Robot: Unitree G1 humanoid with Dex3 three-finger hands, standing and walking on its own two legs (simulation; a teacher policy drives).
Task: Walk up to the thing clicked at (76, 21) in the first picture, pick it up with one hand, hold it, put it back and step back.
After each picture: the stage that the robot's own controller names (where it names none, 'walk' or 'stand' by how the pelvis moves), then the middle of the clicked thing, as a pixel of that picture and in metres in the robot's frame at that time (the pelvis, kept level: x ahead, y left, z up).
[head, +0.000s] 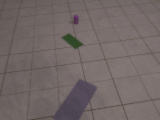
stand; (76, 19) +1.91 +0.13 -0.72
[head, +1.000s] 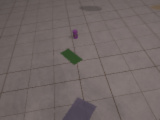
walk; (75, 34) +1.78 +0.25 -0.70
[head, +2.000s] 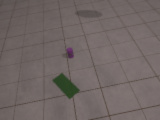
walk; (70, 53) +1.25 +0.29 -0.72
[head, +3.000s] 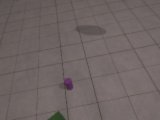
walk; (68, 84) +0.83 +0.26 -0.72
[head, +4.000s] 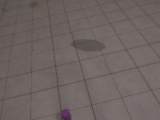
walk; (66, 115) +0.54 +0.26 -0.72
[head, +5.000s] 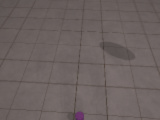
stand; (79, 118) +0.50 +0.06 -0.70
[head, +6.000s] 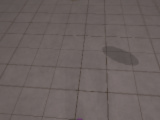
walk; out of the picture +0.46 +0.08 -0.72
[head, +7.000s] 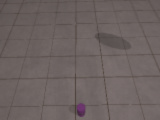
stand; (81, 110) +0.52 +0.05 -0.70
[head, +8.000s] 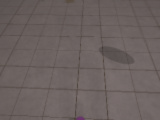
stand; out of the picture +0.50 +0.06 -0.72
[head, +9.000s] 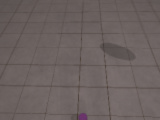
stand; out of the picture +0.50 +0.05 -0.73
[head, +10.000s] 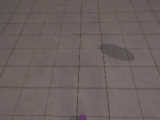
stand; out of the picture +0.49 +0.06 -0.73
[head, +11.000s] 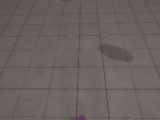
stand; out of the picture +0.49 +0.06 -0.73
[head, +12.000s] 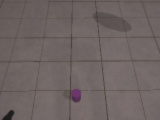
go down; (76, 95) +0.52 +0.06 -0.63
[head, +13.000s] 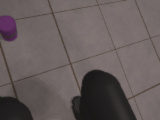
go down; (8, 29) +0.58 +0.15 -0.30
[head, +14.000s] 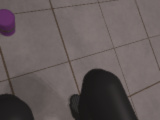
close in; (6, 23) +0.58 +0.15 -0.30
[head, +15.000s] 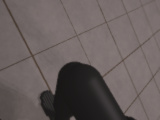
close in; out of the picture +0.57 +0.20 -0.28
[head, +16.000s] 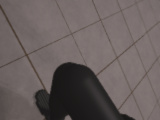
close; out of the picture +0.57 +0.20 -0.29
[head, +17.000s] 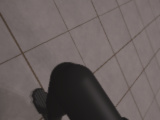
close; out of the picture +0.56 +0.20 -0.30
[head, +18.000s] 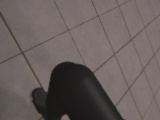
close; out of the picture +0.56 +0.20 -0.30
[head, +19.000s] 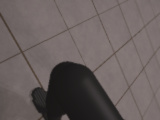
close; out of the picture +0.56 +0.20 -0.30
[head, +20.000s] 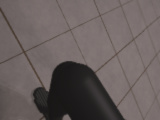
close; out of the picture +0.56 +0.20 -0.29
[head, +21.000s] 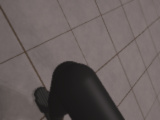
close; out of the picture +0.56 +0.20 -0.29
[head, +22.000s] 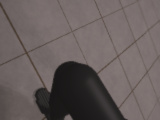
close; out of the picture +0.57 +0.20 -0.29
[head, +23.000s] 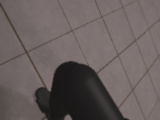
close; out of the picture +0.57 +0.20 -0.29
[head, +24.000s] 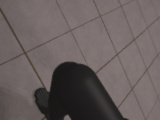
close; out of the picture +0.57 +0.20 -0.29
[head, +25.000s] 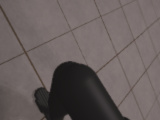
close; out of the picture +0.56 +0.20 -0.29
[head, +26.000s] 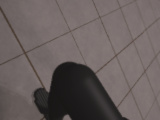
close; out of the picture +0.56 +0.20 -0.29
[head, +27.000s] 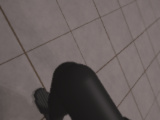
close; out of the picture +0.56 +0.20 -0.29
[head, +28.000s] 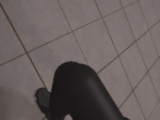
close; out of the picture +0.57 +0.20 -0.29
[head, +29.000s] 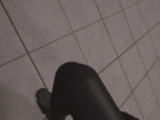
close in; out of the picture +0.56 +0.20 -0.29
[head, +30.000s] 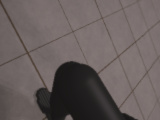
close in; out of the picture +0.56 +0.20 -0.29
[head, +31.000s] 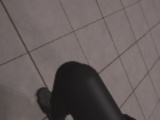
close in; out of the picture +0.57 +0.20 -0.29
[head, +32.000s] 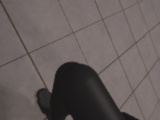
close in; out of the picture +0.57 +0.20 -0.29
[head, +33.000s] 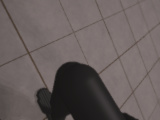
close in; out of the picture +0.57 +0.20 -0.29
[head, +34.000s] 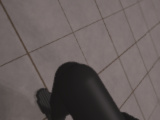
close in; out of the picture +0.57 +0.20 -0.29
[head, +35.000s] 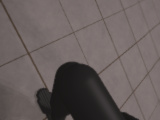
close in; out of the picture +0.57 +0.20 -0.29
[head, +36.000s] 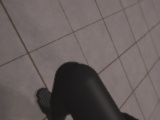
close in; out of the picture +0.57 +0.20 -0.29
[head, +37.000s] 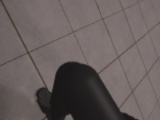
close in; out of the picture +0.57 +0.20 -0.29
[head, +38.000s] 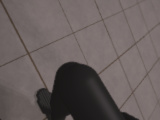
close in; out of the picture +0.57 +0.20 -0.29
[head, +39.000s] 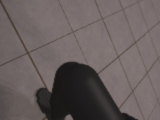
close in; out of the picture +0.57 +0.20 -0.29
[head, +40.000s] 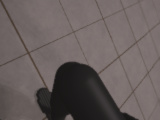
close; out of the picture +0.57 +0.20 -0.29
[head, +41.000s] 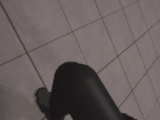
close; out of the picture +0.56 +0.20 -0.29
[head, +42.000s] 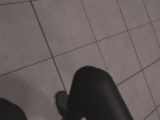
stand; out of the picture +0.57 +0.19 -0.29
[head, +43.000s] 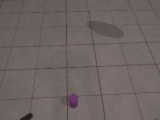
stand; (73, 101) +0.54 +0.05 -0.62
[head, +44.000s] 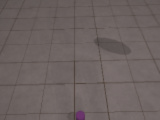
stand; (80, 118) +0.49 +0.04 -0.66
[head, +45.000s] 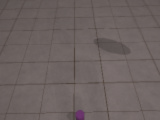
stand; (80, 117) +0.50 +0.04 -0.66
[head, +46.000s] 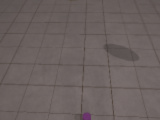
stand; (86, 119) +0.51 +0.03 -0.72
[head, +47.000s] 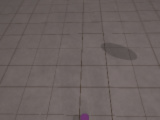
stand; out of the picture +0.50 +0.05 -0.73
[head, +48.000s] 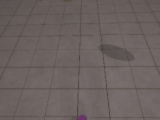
walk; out of the picture +0.50 +0.06 -0.73
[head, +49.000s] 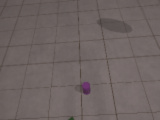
walk; (86, 88) +0.67 +0.06 -0.71
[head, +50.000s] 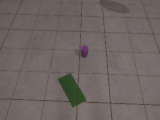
walk; (84, 51) +1.03 +0.01 -0.70
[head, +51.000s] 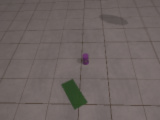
stand; (85, 59) +1.14 +0.06 -0.70
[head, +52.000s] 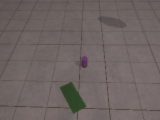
stand; (84, 62) +1.11 +0.02 -0.73
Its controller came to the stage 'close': yes
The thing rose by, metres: 0.00
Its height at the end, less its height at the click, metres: +0.00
